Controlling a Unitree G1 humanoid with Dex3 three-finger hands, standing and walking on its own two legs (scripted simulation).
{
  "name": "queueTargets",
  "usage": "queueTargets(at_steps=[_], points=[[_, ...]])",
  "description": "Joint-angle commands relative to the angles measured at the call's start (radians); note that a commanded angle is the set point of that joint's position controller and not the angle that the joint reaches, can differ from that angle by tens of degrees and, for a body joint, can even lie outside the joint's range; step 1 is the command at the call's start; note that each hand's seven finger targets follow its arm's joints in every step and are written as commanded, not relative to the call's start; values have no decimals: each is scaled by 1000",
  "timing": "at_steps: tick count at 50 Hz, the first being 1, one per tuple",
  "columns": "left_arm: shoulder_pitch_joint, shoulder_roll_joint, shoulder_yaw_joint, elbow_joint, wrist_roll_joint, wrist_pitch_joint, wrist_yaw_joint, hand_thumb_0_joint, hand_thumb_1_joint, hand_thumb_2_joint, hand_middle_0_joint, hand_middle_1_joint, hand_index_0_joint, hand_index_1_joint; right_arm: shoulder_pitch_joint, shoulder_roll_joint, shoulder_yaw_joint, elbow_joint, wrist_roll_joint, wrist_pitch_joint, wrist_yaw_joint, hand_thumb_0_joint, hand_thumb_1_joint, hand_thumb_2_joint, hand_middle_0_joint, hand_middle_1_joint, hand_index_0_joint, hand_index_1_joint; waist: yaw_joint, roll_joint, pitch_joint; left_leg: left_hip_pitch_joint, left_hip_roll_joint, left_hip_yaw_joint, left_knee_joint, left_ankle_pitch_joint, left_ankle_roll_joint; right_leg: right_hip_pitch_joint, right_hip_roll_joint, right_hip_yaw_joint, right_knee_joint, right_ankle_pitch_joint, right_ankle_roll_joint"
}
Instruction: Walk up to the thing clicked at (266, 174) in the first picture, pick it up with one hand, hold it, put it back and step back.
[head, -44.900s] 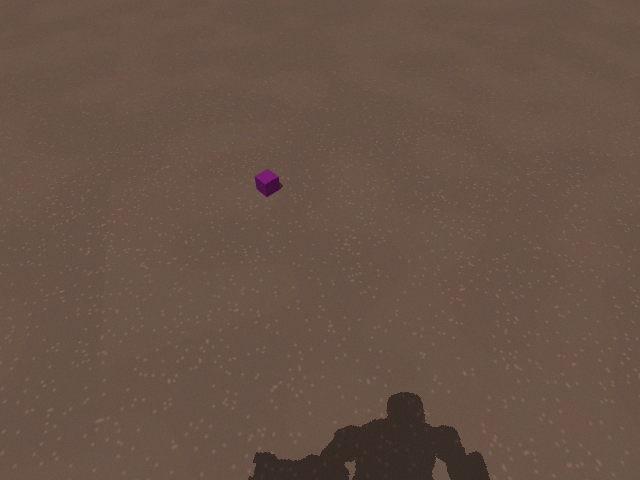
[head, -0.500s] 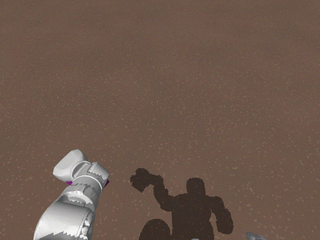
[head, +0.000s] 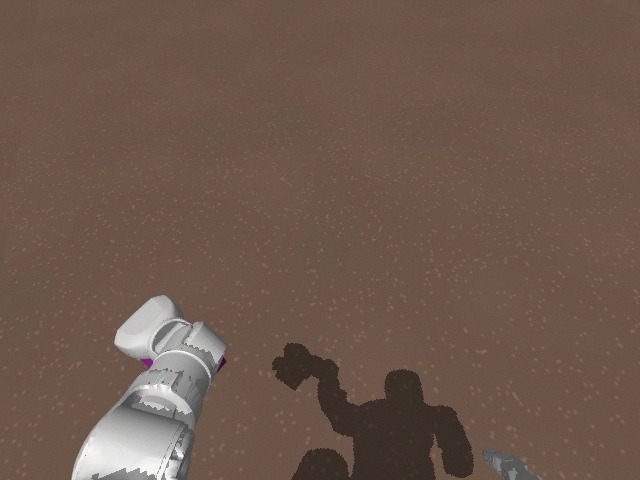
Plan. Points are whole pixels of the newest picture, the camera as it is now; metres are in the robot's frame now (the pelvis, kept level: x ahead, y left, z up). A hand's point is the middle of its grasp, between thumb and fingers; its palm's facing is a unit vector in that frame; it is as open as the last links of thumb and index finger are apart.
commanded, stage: hold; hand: left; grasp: from above
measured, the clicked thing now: (182, 358) +0.32 +0.22 -0.10
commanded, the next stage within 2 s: crouch in 1.32 s
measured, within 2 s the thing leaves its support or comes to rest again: neither
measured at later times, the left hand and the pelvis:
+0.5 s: hand (170, 343) +0.32 +0.22 -0.04, palm faces -0.22 -0.39 -0.89, open 10.5 cm; pelvis +0.01 +0.00 +0.01, yaw +0 degrees
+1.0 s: hand (165, 359) +0.30 +0.22 -0.04, palm faces -0.25 -0.38 -0.89, open 10.6 cm; pelvis +0.00 +0.00 +0.01, yaw +0 degrees
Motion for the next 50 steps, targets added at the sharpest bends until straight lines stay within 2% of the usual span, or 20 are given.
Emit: queueTargets(at_steps=[1, 2, 7, 12, 16, 18, 20, 26, 33, 35, 37, 38, 42, 43, 44, 45, 46, 47, 49, 50], points=[[-457, 183, -13, -227, 64, 7, 53, 0, 747, 787, -1133, -589, -1084, -639, -38, -141, -37, -107, 11, -41, -10, 0, -892, -896, 200, 299, 199, 299, 4, 2, -331, 174, -53, 41, -75, 290, 29, 170, 48, -40, -90, 324, -17], [-442, 175, -19, -224, 69, 12, 49, 0, 717, 810, -1119, -578, -1063, -635, -37, -142, -36, -106, 12, -38, -9, 0, -891, -895, 200, 299, 199, 299, -5, -11, -341, 183, -50, 37, -73, 312, 30, 176, 49, -39, -86, 348, -15], [-428, 164, -19, -216, 61, 36, 40, 0, 706, 829, -1113, -576, -1053, -637, -40, -142, -39, -109, 10, -34, -2, 0, -889, -895, 200, 299, 199, 299, -2, -37, -343, 181, -55, 42, -70, 349, 34, 212, 45, -35, -92, 412, -10], [-426, 158, -28, -196, 54, 50, 27, 0, 709, 813, -1110, -583, -1054, -641, -52, -138, -36, -114, 11, -37, 1, 0, -890, -896, 199, 299, 199, 299, 5, -36, -295, 179, -54, 42, -93, 326, 34, 203, 47, -39, -112, 373, -12], [-422, 191, -18, -202, 62, 57, 22, 0, 708, 841, -1116, -589, -1055, -652, -63, -140, -34, -120, 13, -42, 2, 0, -890, -896, 199, 299, 199, 299, 18, -35, -292, 173, -57, 45, -106, 300, 37, 217, 44, -36, -127, 348, -12], [-438, 159, -36, -258, 55, 57, 19, 0, 712, 837, -1120, -588, -1060, -650, -74, -133, -31, -131, 15, -41, 2, 0, -891, -897, 199, 299, 199, 299, 17, -15, -320, 208, -55, 42, -108, 329, 36, 227, 44, -39, -128, 374, -14], [-422, 182, -26, -265, 68, 57, 14, 0, 684, 854, -1110, -572, -1042, -642, -76, -136, -33, -127, 16, -43, 3, 0, -892, -897, 199, 299, 199, 299, 19, -29, -347, 215, -54, 41, -105, 352, 38, 243, 43, -35, -121, 396, -13], [-425, 197, -32, -297, 75, 65, 5, 0, 722, 858, -1143, -565, -1073, -637, -93, -128, -24, -134, 17, -44, -1, 0, -891, -897, 199, 299, 199, 299, 22, -25, -312, 214, -57, 45, -120, 338, 40, 246, 43, -35, -143, 389, -10], [-390, 158, -50, -298, 64, 87, -15, 0, 659, 856, -1103, -549, -1028, -627, -108, -124, -20, -141, 19, -44, 1, 0, -892, -898, 199, 299, 199, 299, 22, -48, -308, 236, -57, 43, -129, 370, 44, 262, 42, -37, -148, 432, -7], [-374, 174, -45, -278, 75, 87, -20, 0, 663, 865, -1106, -558, -1031, -636, -109, -125, -23, -134, 19, -48, 3, 0, -892, -898, 199, 299, 199, 299, 26, -42, -288, 220, -58, 43, -135, 357, 42, 260, 40, -34, -152, 411, -9], [-358, 143, -65, -264, 70, 89, -28, 0, 704, 885, -1141, -561, -1063, -641, -114, -120, -19, -139, 18, -52, 2, 0, -891, -898, 199, 299, 199, 299, 25, -41, -255, 215, -58, 39, -146, 331, 41, 246, 42, -39, -163, 372, -11], [-354, 165, -54, -278, 71, 87, -28, 0, 694, 867, -1124, -576, -1052, -650, -116, -122, -18, -145, 19, -53, 1, 0, -893, -899, 199, 299, 199, 299, 30, -39, -256, 220, -58, 40, -152, 317, 41, 244, 42, -41, -168, 351, -13], [-349, 167, -55, -288, 81, 86, -31, 0, 703, 913, -1144, -581, -1064, -664, -130, -119, -14, -145, 19, -57, 5, 0, -893, -899, 199, 299, 199, 299, 25, -50, -262, 225, -58, 36, -154, 311, 44, 252, 40, -37, -173, 345, -11], [-381, 161, -63, -340, 79, 78, -28, 0, 738, 883, -1157, -585, -1084, -660, -136, -116, -14, -153, 20, -58, 3, 0, -893, -899, 199, 299, 199, 299, 31, -30, -266, 231, -60, 39, -154, 304, 44, 253, 37, -36, -180, 342, -11], [-377, 162, -64, -309, 89, 80, -28, 0, 718, 886, -1154, -570, -1077, -650, -133, -118, -11, -150, 20, -59, 1, 0, -894, -899, 199, 299, 199, 299, 16, -49, -266, 233, -58, 37, -154, 298, 45, 245, 39, -36, -177, 336, -10], [-370, 177, -58, -321, 92, 76, -25, 0, 722, 866, -1141, -592, -1072, -663, -126, -119, -11, -150, 20, -60, -1, 0, -895, -899, 199, 299, 199, 299, 30, -37, -265, 229, -59, 38, -159, 290, 44, 249, 39, -39, -180, 322, -13], [-374, 193, -49, -313, 100, 72, -23, 0, 714, 870, -1144, -576, -1071, -651, -131, -119, -13, -147, 18, -61, 0, 0, -894, -899, 199, 299, 199, 299, 24, -33, -266, 226, -57, 37, -158, 286, 43, 244, 40, -36, -176, 315, -14], [-379, 189, -49, -346, 98, 68, -19, 0, 723, 873, -1136, -604, -1069, -673, -133, -117, -14, -152, 18, -61, -2, 0, -895, -899, 199, 299, 199, 299, 34, -16, -276, 232, -59, 38, -160, 283, 40, 255, 39, -38, -179, 307, -16], [-393, 159, -64, -351, 98, 66, -19, 0, 744, 911, -1167, -597, -1092, -674, -136, -116, -12, -150, 19, -63, -2, 0, -896, -900, 199, 299, 199, 299, 18, -20, -292, 246, -54, 35, -156, 295, 39, 250, 40, -37, -169, 319, -16], [-399, 167, -59, -357, 102, 64, -18, 0, 750, 915, -1166, -603, -1092, -680, -135, -115, -16, -148, 18, -63, -2, 0, -894, -899, 199, 299, 199, 299, 27, -2, -308, 248, -55, 37, -153, 305, 38, 250, 39, -34, -168, 328, -16]])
